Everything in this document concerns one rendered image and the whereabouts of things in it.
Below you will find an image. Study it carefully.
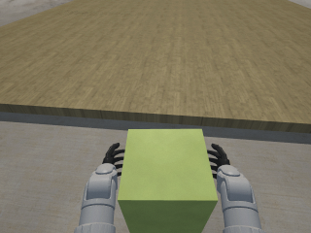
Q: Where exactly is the right robot hand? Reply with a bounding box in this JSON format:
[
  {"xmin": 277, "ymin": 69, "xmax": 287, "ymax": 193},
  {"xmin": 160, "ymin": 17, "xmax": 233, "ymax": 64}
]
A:
[{"xmin": 207, "ymin": 144, "xmax": 230, "ymax": 179}]

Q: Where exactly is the carton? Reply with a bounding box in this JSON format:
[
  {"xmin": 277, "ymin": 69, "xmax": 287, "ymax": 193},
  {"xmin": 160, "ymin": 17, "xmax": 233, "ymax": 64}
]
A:
[{"xmin": 118, "ymin": 128, "xmax": 219, "ymax": 233}]

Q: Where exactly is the robot right forearm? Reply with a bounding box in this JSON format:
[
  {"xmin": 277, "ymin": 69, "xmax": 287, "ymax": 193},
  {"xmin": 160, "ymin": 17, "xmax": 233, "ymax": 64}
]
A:
[{"xmin": 217, "ymin": 164, "xmax": 266, "ymax": 233}]

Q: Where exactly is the left robot hand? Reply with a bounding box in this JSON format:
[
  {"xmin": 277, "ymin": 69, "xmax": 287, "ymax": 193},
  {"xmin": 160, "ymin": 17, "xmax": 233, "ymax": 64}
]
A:
[{"xmin": 102, "ymin": 143, "xmax": 125, "ymax": 177}]

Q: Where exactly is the robot left forearm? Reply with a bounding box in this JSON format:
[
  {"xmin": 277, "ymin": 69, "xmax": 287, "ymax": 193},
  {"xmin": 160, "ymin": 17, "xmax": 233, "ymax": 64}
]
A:
[{"xmin": 74, "ymin": 163, "xmax": 118, "ymax": 233}]

